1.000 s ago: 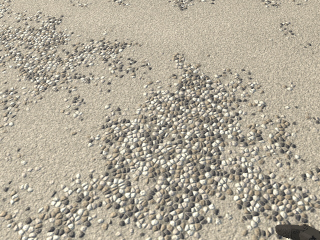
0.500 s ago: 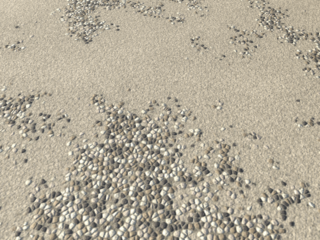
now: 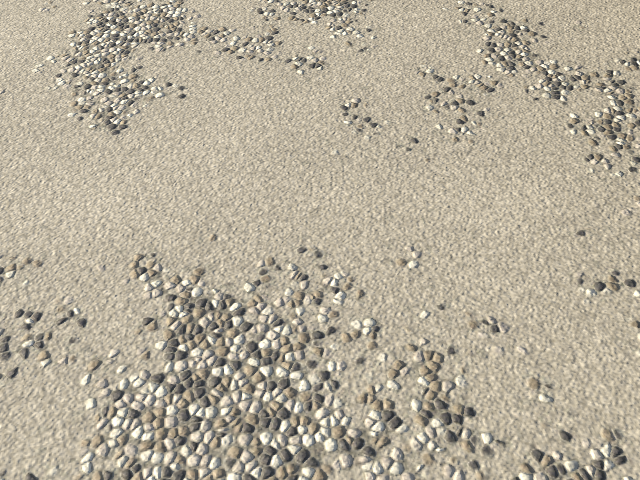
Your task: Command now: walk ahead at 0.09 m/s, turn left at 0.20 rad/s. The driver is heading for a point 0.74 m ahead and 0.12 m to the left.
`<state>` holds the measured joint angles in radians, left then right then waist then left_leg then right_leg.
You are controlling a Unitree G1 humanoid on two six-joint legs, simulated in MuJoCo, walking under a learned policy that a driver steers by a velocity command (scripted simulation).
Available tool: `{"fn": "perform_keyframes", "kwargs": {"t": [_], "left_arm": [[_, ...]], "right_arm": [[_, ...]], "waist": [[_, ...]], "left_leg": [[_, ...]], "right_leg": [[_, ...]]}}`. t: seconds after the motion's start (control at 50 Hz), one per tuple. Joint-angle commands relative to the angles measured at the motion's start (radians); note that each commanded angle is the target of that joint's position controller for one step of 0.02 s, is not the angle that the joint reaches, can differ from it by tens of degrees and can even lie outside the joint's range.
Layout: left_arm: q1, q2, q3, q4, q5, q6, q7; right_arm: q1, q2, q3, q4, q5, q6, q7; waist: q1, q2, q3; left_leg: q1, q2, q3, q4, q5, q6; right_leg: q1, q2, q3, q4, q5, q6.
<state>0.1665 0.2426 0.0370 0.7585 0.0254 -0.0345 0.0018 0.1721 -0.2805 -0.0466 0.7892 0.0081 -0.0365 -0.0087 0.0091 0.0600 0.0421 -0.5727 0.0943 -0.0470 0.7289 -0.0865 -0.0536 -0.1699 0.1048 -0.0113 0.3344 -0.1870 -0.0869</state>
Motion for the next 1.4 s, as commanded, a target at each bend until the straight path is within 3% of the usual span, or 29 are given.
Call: {"fn": "perform_keyframes", "kwargs": {"t": [0.02, 0.1, 0.14, 0.16, 0.18, 0.2, 0.22, 0.26, 0.4, 0.54, 0.56, 0.58, 0.6, 0.62, 0.64, 0.7, 0.78, 0.88, 0.92, 0.96, 1.02, 1.1, 1.2, 1.22, 1.24, 1.26, 1.28, 1.32, 1.4], "left_arm": [[0.008, 0.182, 0.049, -0.02, -0.002, 0.004, 0.01], [-0.001, 0.187, 0.058, -0.014, -0.032, 0.043, 0.035], [0.01, 0.181, 0.06, -0.013, -0.042, 0.052, 0.048], [0.009, 0.164, 0.057, -0.039, -0.018, 0.041, 0.05], [-0.027, 0.131, 0.047, -0.075, 0.009, 0.031, 0.044], [-0.043, 0.123, 0.042, -0.069, 0.007, 0.027, 0.031], [-0.048, 0.135, 0.047, -0.067, -0.021, 0.029, 0.024], [-0.071, 0.142, 0.053, -0.06, -0.024, 0.041, 0.033], [-0.063, 0.114, 0.05, -0.054, -0.033, 0.044, 0.038], [0.002, 0.117, 0.053, -0.033, -0.032, 0.02, 0.01], [0.014, 0.124, 0.055, -0.028, -0.024, 0.015, 0.007], [0.024, 0.178, 0.063, -0.038, -0.003, 0.012, 0.009], [-0.005, 0.248, 0.073, -0.038, 0.016, 0.015, 0.011], [-0.028, 0.193, 0.06, -0.053, 0.031, 0.007, 0.01], [-0.047, 0.174, 0.052, -0.059, 0.022, 0.0, 0.011], [-0.075, 0.143, 0.038, -0.042, -0.019, -0.006, 0.017], [-0.013, 0.136, 0.034, -0.002, -0.017, 0.017, 0.022], [0.036, 0.176, 0.04, 0.017, -0.035, 0.025, 0.02], [-0.056, 0.089, 0.018, -0.027, -0.031, -0.009, 0.012], [-0.157, 0.127, 0.029, -0.07, -0.052, -0.042, 0.006], [-0.135, 0.133, 0.038, -0.071, -0.063, -0.064, -0.014], [-0.161, 0.076, 0.014, -0.069, -0.045, -0.069, -0.053], [0.091, 0.172, 0.056, 0.008, -0.055, -0.042, -0.033], [0.218, 0.227, 0.075, 0.031, -0.05, -0.042, -0.02], [0.314, 0.349, 0.094, 0.041, -0.029, -0.042, -0.021], [0.275, 0.282, 0.073, 0.036, -0.032, -0.052, -0.03], [0.195, 0.233, 0.055, 0.024, -0.035, -0.059, -0.032], [0.102, 0.18, 0.039, 0.007, -0.022, -0.061, -0.035], [0.09, 0.16, 0.033, 0.014, -0.022, -0.072, -0.026]], "right_arm": [[-0.032, -0.117, -0.032, -0.082, 0.004, -0.007, 0.008], [-0.02, -0.104, -0.037, -0.109, 0.003, 0.003, 0.029], [0.046, -0.123, -0.048, -0.101, 0.0, -0.001, 0.034], [0.101, -0.214, -0.074, -0.101, -0.011, -0.004, 0.024], [0.145, -0.275, -0.09, -0.102, -0.02, 0.001, 0.015], [0.179, -0.195, -0.066, -0.103, -0.023, 0.001, 0.01], [0.129, -0.181, -0.064, -0.117, -0.018, -0.002, 0.007], [0.042, -0.165, -0.063, -0.141, 0.008, 0.011, -0.003], [0.017, -0.199, -0.082, -0.171, 0.003, 0.055, -0.031], [-0.033, -0.159, -0.057, -0.176, -0.001, 0.077, -0.027], [-0.011, -0.141, -0.05, -0.168, 0.0, 0.077, -0.027], [0.023, -0.105, -0.037, -0.164, -0.013, 0.073, -0.026], [0.042, -0.084, -0.033, -0.184, -0.014, 0.063, -0.024], [0.007, -0.141, -0.048, -0.182, -0.026, 0.054, -0.027], [-0.001, -0.184, -0.066, -0.17, -0.013, 0.054, -0.028], [0.026, -0.126, -0.06, -0.128, -0.012, 0.071, -0.035], [-0.015, -0.038, -0.022, -0.12, -0.002, 0.064, -0.026], [0.042, -0.099, -0.033, -0.073, 0.005, 0.049, -0.023], [0.171, -0.173, -0.056, -0.021, -0.006, 0.029, -0.016], [0.215, -0.187, -0.059, -0.012, -0.009, 0.001, -0.006], [0.211, -0.149, -0.048, -0.008, 0.005, -0.029, -0.011], [0.177, -0.157, -0.051, -0.016, 0.011, -0.016, -0.003], [0.162, -0.151, -0.044, -0.017, 0.011, -0.023, 0.002], [0.165, -0.096, -0.026, -0.025, -0.001, -0.027, 0.003], [0.218, -0.012, -0.001, -0.077, 0.005, -0.044, -0.006], [0.207, -0.093, -0.022, -0.071, 0.025, -0.057, -0.009], [0.159, -0.142, -0.037, -0.08, 0.044, -0.062, -0.003], [0.118, -0.124, -0.036, -0.069, 0.023, -0.062, -0.002], [0.119, -0.084, -0.034, -0.055, 0.005, -0.038, 0.008]], "waist": [[0.021, -0.145, -0.094], [0.008, -0.142, -0.068], [-0.029, -0.101, -0.102], [-0.025, 0.051, -0.171], [-0.038, 0.23, -0.202], [-0.07, 0.165, -0.299], [-0.054, 0.09, -0.254], [-0.03, -0.014, -0.18], [-0.019, 0.081, -0.19], [-0.004, 0.115, -0.155], [0.0, 0.092, -0.141], [-0.019, -0.028, -0.136], [-0.074, -0.263, -0.091], [-0.03, -0.287, -0.087], [-0.024, -0.236, -0.069], [-0.036, -0.194, -0.062], [0.008, -0.232, -0.113], [-0.002, -0.206, -0.048], [-0.045, 0.031, -0.043], [-0.1, 0.176, 0.088], [-0.075, 0.106, 0.095], [-0.07, 0.102, 0.035], [0.076, 0.05, -0.038], [0.133, -0.061, -0.116], [0.118, -0.388, -0.234], [0.108, -0.312, -0.195], [0.076, -0.251, -0.07], [0.033, -0.147, 0.004], [-0.008, -0.145, 0.004]], "left_leg": [[0.073, -0.016, 0.013, -0.029, -0.06, 0.018], [0.042, -0.04, 0.05, -0.096, -0.187, 0.056], [0.205, -0.058, 0.04, -0.27, 0.072, 0.106], [0.376, 0.052, -0.144, -0.272, 0.479, 0.176], [0.566, 0.247, -0.434, -0.306, 0.806, 0.372], [0.638, 0.275, -0.484, -0.322, 0.739, 0.419], [0.614, 0.235, -0.407, -0.315, 0.652, 0.383], [0.53, 0.159, -0.316, -0.334, 0.478, 0.31], [0.406, 0.072, -0.307, -0.366, 0.264, 0.274], [0.324, 0.048, -0.351, -0.319, 0.061, 0.227], [0.294, 0.017, -0.337, -0.296, -0.009, 0.191], [0.226, -0.051, -0.272, -0.187, -0.16, 0.133], [0.12, -0.196, -0.118, -0.08, -0.383, 0.076], [0.139, -0.161, -0.119, 0.092, -0.512, 0.033], [0.129, -0.156, -0.13, 0.209, -0.498, 0.019], [0.109, -0.131, -0.136, 0.281, -0.407, -0.028], [0.247, -0.094, -0.009, -0.038, -0.359, -0.049], [0.488, -0.104, 0.035, -0.316, -0.231, 0.06], [0.519, 0.022, -0.166, -0.358, -0.447, 0.189], [0.522, 0.228, -0.498, -0.567, -0.546, 0.313], [0.657, 0.233, -0.444, -0.56, -0.343, 0.302], [0.496, 0.108, -0.189, -0.562, -0.155, 0.236], [0.277, 0.077, -0.099, -0.359, -0.024, 0.165], [0.187, 0.008, -0.02, -0.083, -0.029, 0.115], [-0.057, -0.129, 0.046, 0.312, -0.387, 0.047], [-0.156, -0.111, -0.071, 0.48, -0.472, 0.051], [-0.224, -0.049, -0.066, 0.521, -0.395, 0.081], [-0.179, 0.019, -0.04, 0.455, -0.237, 0.099], [-0.103, 0.049, -0.016, 0.338, -0.095, 0.075]], "right_leg": [[0.074, -0.322, 0.083, -0.024, 0.572, -0.138], [0.15, -0.373, 0.119, 0.09, 0.577, -0.127], [0.114, -0.308, 0.061, 0.228, 0.589, -0.05], [-0.009, -0.194, -0.022, 0.432, 0.416, 0.025], [-0.316, -0.005, -0.061, 0.692, -0.243, 0.113], [-0.387, -0.014, 0.091, 0.839, -0.499, 0.117], [-0.434, -0.048, 0.119, 0.904, -0.461, 0.12], [-0.466, -0.09, 0.113, 0.828, -0.348, 0.136], [-0.284, -0.059, 0.092, 0.493, -0.193, 0.183], [-0.089, -0.077, 0.044, 0.164, -0.048, 0.131], [-0.03, -0.096, 0.053, 0.069, 0.027, 0.108], [0.029, -0.239, 0.197, 0.003, 0.073, 0.059], [-0.005, -0.389, 0.389, -0.038, 0.193, -0.07], [-0.084, -0.471, 0.483, -0.069, 0.187, -0.176], [-0.088, -0.442, 0.448, -0.065, 0.18, -0.182], [-0.026, -0.35, 0.311, -0.013, 0.25, -0.117], [0.04, -0.275, 0.208, 0.022, 0.274, -0.093], [-0.141, -0.247, 0.267, -0.017, -0.335, -0.045], [-0.295, -0.091, 0.038, 0.217, -0.324, 0.043], [-0.5, -0.087, 0.0, 0.475, -0.321, 0.068], [-0.671, -0.178, 0.059, 0.599, -0.296, 0.033], [-0.351, -0.134, -0.036, 0.344, -0.095, 0.056], [0.12, -0.084, -0.053, 0.217, 0.017, 0.033], [0.283, -0.195, 0.087, 0.165, -0.046, -0.01], [0.454, -0.46, 0.6, -0.029, -0.308, -0.169], [0.384, -0.491, 0.803, -0.152, -0.499, -0.204], [0.288, -0.482, 0.684, -0.149, -0.503, -0.175], [0.144, -0.39, 0.466, -0.153, -0.27, -0.134], [0.058, -0.317, 0.263, -0.217, -0.007, -0.131]]}}
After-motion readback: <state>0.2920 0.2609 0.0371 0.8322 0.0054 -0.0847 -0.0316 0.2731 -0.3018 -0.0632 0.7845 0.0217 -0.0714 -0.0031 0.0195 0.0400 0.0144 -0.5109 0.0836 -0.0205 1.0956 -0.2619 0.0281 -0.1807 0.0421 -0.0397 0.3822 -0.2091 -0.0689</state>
